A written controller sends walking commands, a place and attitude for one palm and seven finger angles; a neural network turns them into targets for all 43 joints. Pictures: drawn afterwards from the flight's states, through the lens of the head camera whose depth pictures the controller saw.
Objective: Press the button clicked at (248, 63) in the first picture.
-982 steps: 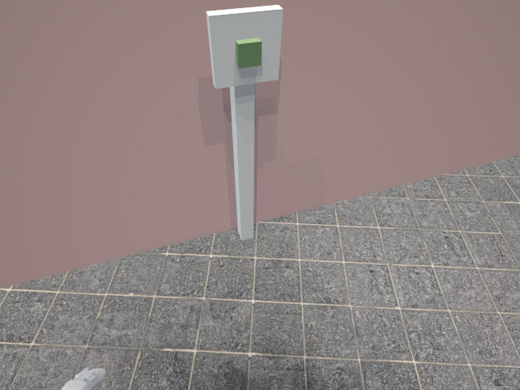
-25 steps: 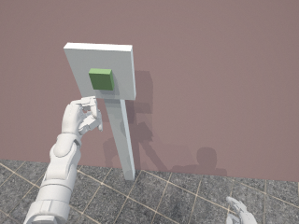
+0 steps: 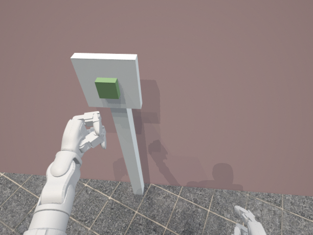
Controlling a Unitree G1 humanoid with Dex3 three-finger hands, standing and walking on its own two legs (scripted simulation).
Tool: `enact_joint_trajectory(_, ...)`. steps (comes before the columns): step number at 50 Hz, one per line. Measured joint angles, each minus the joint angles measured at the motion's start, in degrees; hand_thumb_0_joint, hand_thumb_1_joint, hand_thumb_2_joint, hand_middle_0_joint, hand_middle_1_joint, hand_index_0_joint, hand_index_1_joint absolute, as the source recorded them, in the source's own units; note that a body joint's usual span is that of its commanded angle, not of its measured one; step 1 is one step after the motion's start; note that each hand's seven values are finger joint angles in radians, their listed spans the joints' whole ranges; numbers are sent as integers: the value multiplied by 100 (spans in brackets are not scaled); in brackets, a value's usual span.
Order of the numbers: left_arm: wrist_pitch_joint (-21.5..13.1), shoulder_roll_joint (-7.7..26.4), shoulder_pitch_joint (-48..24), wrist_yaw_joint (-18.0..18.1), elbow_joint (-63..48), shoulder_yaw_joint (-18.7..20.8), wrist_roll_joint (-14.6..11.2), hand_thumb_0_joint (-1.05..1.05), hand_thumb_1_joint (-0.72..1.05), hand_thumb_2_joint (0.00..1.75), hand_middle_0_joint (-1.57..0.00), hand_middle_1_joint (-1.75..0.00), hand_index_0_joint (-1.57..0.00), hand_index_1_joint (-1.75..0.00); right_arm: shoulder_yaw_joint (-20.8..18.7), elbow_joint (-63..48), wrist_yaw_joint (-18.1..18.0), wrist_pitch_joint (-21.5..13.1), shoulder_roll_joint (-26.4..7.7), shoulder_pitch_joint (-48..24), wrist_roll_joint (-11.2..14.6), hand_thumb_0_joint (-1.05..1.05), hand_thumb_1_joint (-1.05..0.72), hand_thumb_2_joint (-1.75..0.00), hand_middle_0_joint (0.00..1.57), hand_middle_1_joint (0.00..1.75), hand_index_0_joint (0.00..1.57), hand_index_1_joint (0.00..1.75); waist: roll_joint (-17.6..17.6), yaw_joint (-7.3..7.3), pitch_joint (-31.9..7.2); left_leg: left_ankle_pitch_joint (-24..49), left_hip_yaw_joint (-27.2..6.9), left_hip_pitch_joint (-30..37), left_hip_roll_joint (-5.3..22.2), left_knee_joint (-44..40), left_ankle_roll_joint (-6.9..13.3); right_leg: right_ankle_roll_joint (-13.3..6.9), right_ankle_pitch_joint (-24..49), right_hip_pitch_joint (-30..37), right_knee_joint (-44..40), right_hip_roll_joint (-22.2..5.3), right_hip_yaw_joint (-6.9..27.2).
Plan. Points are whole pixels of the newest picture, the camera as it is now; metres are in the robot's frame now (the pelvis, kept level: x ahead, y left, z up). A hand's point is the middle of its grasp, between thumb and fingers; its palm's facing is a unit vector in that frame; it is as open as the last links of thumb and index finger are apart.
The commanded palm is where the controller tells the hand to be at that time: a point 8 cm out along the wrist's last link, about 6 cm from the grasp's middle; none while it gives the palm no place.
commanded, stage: draw the hand back to the body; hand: left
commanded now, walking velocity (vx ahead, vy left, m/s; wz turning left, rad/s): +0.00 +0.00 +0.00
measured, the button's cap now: (108, 87) +0.49 +0.17 +0.14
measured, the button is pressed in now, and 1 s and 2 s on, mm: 0 0 0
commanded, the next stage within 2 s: step back with the hand held close in 1.34 s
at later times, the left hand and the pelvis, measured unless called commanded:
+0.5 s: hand (65, 155) +0.25 +0.21 +0.14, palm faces +0.17 -0.97 -0.19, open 3.1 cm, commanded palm +0.21 +0.25 +0.16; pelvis +0.00 +0.01 +0.01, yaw +0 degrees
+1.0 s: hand (26, 163) +0.21 +0.25 +0.17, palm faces +0.37 -0.86 -0.36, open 3.1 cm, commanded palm +0.16 +0.30 +0.19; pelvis +0.02 +0.02 +0.02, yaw -1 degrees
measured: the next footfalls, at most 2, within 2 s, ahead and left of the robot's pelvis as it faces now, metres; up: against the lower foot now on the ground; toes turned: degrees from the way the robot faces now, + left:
none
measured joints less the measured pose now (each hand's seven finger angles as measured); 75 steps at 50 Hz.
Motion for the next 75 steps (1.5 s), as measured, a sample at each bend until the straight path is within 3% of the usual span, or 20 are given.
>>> enact_joint_trajectory(11,226,204,796,-150,-907,376,-222,2,90,89,-130,-150,-130,-150,-20,-33,-103,-139,-52,30,56,1,-91,-90,20,30,20,30,-8,86,27,113,16,361,25,-258,-12,-7,136,359,-280,34,27)
enact_joint_trajectory(19,755,273,1188,-404,-1445,413,-352,2,90,90,-130,-150,-130,-150,17,-113,-204,-302,-72,-170,89,1,-91,-90,20,30,20,30,34,180,42,188,-40,498,-7,-370,15,23,225,546,-457,15,-26)
enact_joint_trajectory(22,585,357,1505,242,-1885,284,128,2,90,89,-130,-150,-130,-150,42,-71,-242,-359,-12,-320,-41,1,-91,-90,20,30,20,30,29,184,182,259,-26,689,-7,-543,15,24,318,742,-658,20,-6)
enact_joint_trajectory(26,373,349,1961,907,-2392,183,512,2,90,89,-130,-150,-130,-150,62,-28,-237,-314,69,-406,-138,1,-91,-90,20,30,20,30,3,244,352,395,-3,931,-29,-850,38,54,473,982,-978,8,24)
enact_joint_trajectory(33,193,336,2506,1381,-2948,127,824,2,90,89,-130,-149,-131,-150,98,168,-194,-195,143,-385,-243,1,-90,-90,21,30,20,30,31,363,503,523,22,1329,-106,-1263,89,110,618,1382,-1403,-53,58)
enact_joint_trajectory(44,112,469,3293,1455,-3627,507,898,2,90,89,-130,-149,-131,-150,27,205,-76,-13,197,-337,-306,1,-90,-90,21,30,20,30,71,347,430,452,100,1624,-160,-1441,137,170,596,1673,-1619,-104,146)
enact_joint_trajectory(56,72,661,3945,1500,-4207,997,871,2,89,89,-131,-149,-131,-150,-103,106,-81,-33,110,-324,-280,1,-90,-90,21,30,20,30,60,448,354,358,84,1593,-141,-1337,132,173,556,1695,-1623,-85,134)
enact_joint_trajectory(64,117,496,3799,1543,-4093,875,912,2,89,89,-131,-149,-131,-150,-101,124,-112,-58,126,-368,-293,1,-90,-90,21,30,20,30,54,483,420,407,41,1572,-130,-1332,119,156,595,1691,-1629,-70,89)
enact_joint_trajectory(75,38,600,3802,1526,-4127,956,900,2,89,89,-131,-149,-131,-150,-61,143,-120,-64,184,-301,-293,1,-90,-90,21,30,20,30,82,410,417,444,44,1541,-64,-1322,89,126,674,1689,-1695,-4,98)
